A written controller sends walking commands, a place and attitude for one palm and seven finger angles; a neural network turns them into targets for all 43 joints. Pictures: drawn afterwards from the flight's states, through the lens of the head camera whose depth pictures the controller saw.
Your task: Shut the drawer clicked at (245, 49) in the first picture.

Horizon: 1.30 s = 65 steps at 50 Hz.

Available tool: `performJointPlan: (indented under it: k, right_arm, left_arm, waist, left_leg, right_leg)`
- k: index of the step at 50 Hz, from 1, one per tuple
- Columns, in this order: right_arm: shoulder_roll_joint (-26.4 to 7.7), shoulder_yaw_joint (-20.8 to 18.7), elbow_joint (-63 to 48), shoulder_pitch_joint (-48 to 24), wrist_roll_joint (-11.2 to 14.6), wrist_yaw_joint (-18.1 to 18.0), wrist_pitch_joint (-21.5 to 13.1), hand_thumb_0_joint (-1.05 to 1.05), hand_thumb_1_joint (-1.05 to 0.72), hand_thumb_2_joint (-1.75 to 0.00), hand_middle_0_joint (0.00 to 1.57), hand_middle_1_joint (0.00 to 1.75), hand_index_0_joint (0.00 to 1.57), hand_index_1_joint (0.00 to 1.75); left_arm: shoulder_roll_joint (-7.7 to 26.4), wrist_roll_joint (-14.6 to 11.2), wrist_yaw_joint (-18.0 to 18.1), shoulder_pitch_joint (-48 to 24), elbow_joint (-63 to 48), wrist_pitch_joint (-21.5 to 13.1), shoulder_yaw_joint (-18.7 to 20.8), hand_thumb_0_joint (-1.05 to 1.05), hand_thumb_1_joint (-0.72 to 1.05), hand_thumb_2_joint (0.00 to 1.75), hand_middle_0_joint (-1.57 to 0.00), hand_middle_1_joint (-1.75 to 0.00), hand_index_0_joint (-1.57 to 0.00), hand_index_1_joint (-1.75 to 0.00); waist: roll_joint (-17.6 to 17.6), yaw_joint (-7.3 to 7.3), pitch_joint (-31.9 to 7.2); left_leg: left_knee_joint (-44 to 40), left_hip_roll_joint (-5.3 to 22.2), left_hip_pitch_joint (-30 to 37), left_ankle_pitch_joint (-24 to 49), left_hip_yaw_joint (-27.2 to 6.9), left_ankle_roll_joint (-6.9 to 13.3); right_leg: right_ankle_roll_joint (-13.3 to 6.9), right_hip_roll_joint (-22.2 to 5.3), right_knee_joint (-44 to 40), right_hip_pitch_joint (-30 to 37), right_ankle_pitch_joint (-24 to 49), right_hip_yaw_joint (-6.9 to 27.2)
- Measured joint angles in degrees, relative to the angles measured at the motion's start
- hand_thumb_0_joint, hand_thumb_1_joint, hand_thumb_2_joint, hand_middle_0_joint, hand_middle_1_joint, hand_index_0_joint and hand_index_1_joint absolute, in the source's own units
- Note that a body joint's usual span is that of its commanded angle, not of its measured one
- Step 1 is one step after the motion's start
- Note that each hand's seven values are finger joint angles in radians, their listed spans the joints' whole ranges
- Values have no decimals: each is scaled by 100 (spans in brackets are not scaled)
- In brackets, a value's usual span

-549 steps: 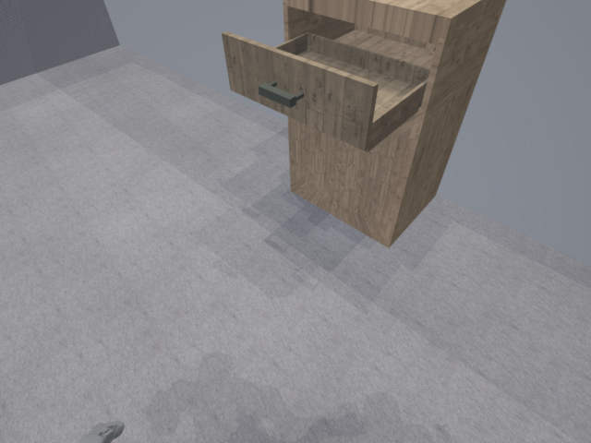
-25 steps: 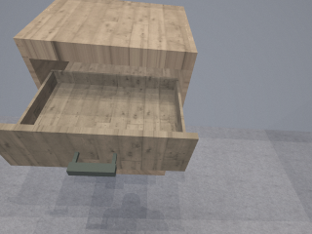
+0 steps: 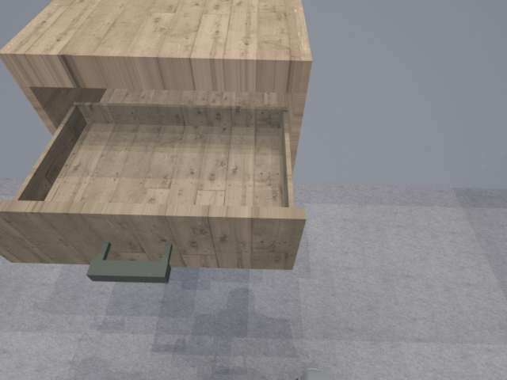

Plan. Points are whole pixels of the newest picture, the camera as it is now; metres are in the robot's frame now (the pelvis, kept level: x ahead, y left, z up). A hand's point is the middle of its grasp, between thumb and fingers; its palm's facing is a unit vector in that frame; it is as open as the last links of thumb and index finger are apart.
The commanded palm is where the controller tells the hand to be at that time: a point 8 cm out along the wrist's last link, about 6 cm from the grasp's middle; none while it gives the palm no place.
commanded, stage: come to a stop and stand still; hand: left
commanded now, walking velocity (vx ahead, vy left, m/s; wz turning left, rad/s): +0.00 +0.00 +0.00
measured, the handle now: (133, 259) +0.29 +0.21 +0.01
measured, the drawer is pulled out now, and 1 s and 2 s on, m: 0.30 0.30 0.30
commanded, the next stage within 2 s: look again from close up in 0.44 s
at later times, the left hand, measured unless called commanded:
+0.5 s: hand out of the picture -0.05 +0.17 -0.18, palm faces +0.05 -0.98 -0.19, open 7.4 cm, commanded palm none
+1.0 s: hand out of the picture +0.03 +0.16 -0.15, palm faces +0.04 -0.96 -0.28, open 7.3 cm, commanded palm none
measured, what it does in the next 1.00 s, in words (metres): stands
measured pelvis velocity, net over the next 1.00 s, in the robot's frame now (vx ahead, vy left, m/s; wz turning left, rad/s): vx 0.01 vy -0.03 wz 0.02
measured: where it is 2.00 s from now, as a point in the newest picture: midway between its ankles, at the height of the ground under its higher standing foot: outside the picture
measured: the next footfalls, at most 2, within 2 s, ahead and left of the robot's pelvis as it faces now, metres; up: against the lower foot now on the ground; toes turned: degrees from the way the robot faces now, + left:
none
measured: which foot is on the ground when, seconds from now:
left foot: down 0.00-1.00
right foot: down 0.00-1.00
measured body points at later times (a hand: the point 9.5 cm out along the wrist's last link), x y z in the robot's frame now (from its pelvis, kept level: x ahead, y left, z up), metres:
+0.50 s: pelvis -0.03 +0.00 +0.00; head -0.02 +0.00 +0.45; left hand -0.05 +0.22 -0.16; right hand -0.06 -0.21 -0.16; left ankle -0.03 +0.12 -0.73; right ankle +0.08 -0.14 -0.73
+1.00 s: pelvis +0.01 -0.03 +0.01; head +0.03 -0.08 +0.45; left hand +0.03 +0.21 -0.13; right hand +0.03 -0.26 -0.17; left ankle -0.03 +0.12 -0.73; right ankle +0.08 -0.14 -0.73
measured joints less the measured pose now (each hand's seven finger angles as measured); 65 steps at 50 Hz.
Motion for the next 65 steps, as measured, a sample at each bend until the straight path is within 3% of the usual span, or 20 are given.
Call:
performJointPlan:
  k: [5, 9, 14, 18, 21, 25, 28, 33, 36, 41, 46, 59, 60, 61, 63, 65]
  right_arm:
    - [41, 20, -34, 88, -39, 46, 42, 1, -91, -90, 20, 30, 20, 30]
    - [91, 34, -27, 118, -56, 95, 125, 1, -91, -89, 20, 30, 20, 30]
    - [66, 12, -85, 257, -68, 133, 84, 1, -92, -89, 20, 30, 20, 30]
    - [145, 41, -5, 502, -69, 93, -16, 1, -91, -89, 20, 30, 20, 30]
    - [217, 69, 190, 671, -53, 79, 22, 1, -91, -89, 20, 30, 20, 30]
    - [314, 117, 397, 734, -26, 68, 68, 1, -91, -90, 20, 30, 20, 30]
    - [310, 131, 342, 693, -28, 83, 45, 1, -91, -89, 20, 30, 20, 30]
    - [149, 112, -48, 657, -86, 108, 15, 1, -91, -89, 20, 30, 20, 30]
    - [23, 106, -73, 561, -114, 59, 56, 2, -92, -89, 20, 30, 20, 30]
    - [-222, 70, -209, 436, -104, 73, -7, 3, -93, -89, 20, 30, 20, 30]
    - [-320, 84, -290, 360, -103, 63, -114, 2, -92, -89, 20, 30, 20, 30]
    - [-282, 169, 124, 452, -68, 27, -143, 1, -91, -90, 19, 30, 20, 30]
    - [-269, 183, -25, 495, 5, 16, -187, 1, -91, -90, 19, 30, 20, 30]
    - [-248, 166, -213, 589, 31, -64, -421, 1, -91, -89, 20, 30, 20, 30]
    - [-297, 108, -432, 676, 102, -219, -992, 1, -91, -89, 20, 30, 20, 30]
    - [-378, 1, -700, 553, 164, -231, -1354, 2, -91, -89, 20, 30, 20, 30]
  left_arm:
    - [40, 19, 13, 133, -54, 104, 29, 0, 91, 90, -20, -30, -20, -30]
    - [14, 56, -10, 419, -28, 74, 5, 0, 91, 90, -20, -30, -20, -30]
    - [-107, 62, -56, 776, 106, 149, -16, 0, 91, 90, -20, -30, -20, -30]
    - [-134, 36, -81, 896, 191, 149, -10, 1, 91, 90, -20, -30, -20, -30]
    - [-148, 36, -81, 975, 202, 83, -4, 1, 91, 90, -20, -30, -20, -30]
    - [-182, 42, -39, 1116, 305, -23, -40, 0, 91, 90, -20, -30, -20, -30]
    - [-284, 33, -17, 1157, 462, -45, -117, 0, 91, 90, -20, -30, -20, -30]
    - [-387, 44, -62, 1193, 555, 11, -142, 0, 91, 90, -20, -30, -20, -30]
    - [-341, 42, -73, 1237, 558, -78, -86, 0, 91, 90, -20, -30, -20, -30]
    - [-301, 32, -79, 1176, 545, -145, -56, 0, 91, 90, -20, -30, -20, -30]
    - [-286, 14, -107, 906, 467, -171, -50, 0, 91, 90, -20, -30, -20, -30]
    - [-215, -59, -72, 173, 408, -308, -99, 1, 92, 90, -20, -30, -20, -30]
    - [-214, -288, -92, 408, -397, -53, 8, 1, 91, 90, -20, -30, -20, -30]
    - [-216, -416, -97, 710, -1359, -93, 121, 1, 91, 90, -21, -30, -21, -30]
    - [-238, -636, 79, 1091, -2816, -467, 139, 2, 91, 90, -22, -31, -22, -31]
    - [-306, -890, 75, 1260, -3852, -773, 203, 2, 91, 90, -23, -33, -23, -33]
  waist:
    - [-20, 71, -117]
    - [13, 138, -215]
    - [94, 104, -349]
    - [19, 42, -336]
    - [-18, 84, -333]
    - [-55, 162, -328]
    - [91, 113, -333]
    - [498, 41, -527]
    - [623, 72, -660]
    - [717, 86, -792]
    - [664, 27, -656]
    - [586, -87, -356]
    - [540, -97, -362]
    - [474, -62, -398]
    - [482, -62, -572]
    - [510, -136, -729]
  left_leg:
    - [138, 63, -29, 1, 56, 20]
    - [291, 104, -127, -48, 42, 2]
    - [244, 104, -342, 37, -85, 120]
    - [74, 122, -383, 205, -96, 67]
    - [82, 84, -375, 216, -133, 62]
    - [200, -7, -283, 116, -170, 37]
    - [259, 30, -261, 79, -233, 26]
    - [396, 43, -330, -40, -316, 44]
    - [308, -8, -211, -49, -330, 18]
    - [44, -18, -104, 5, -336, -10]
    - [-248, 35, -55, 125, -333, -91]
    - [-507, 276, 187, 137, -421, -235]
    - [-410, 283, 128, 217, -437, -126]
    - [-406, 283, 129, 155, -430, -126]
    - [-365, 295, 78, -36, -503, -245]
    - [-204, 250, -77, -116, -594, -262]
  right_leg:
    - [-123, 116, 99, -33, -132, 104]
    - [-79, 192, 84, -69, 99, 156]
    - [-93, 310, -87, -206, -186, 150]
    - [-154, 369, -228, -230, -343, 184]
    - [-215, 378, -48, -235, -510, 207]
    - [-129, 367, -149, -49, 271, 319]
    - [-51, 387, -170, 38, 224, 254]
    - [-261, 406, 150, -65, -398, 177]
    - [-224, 414, 128, 11, -139, 265]
    - [-188, 431, 134, -4, -209, 300]
    - [-225, 488, 0, -36, -142, 295]
    - [-334, 646, -335, 285, -186, 77]
    - [-329, 653, -284, 246, -211, 64]
    - [-334, 653, -198, 193, -258, 73]
    - [-334, 637, -122, 153, -344, 0]
    - [-301, 572, -52, 81, -407, -77]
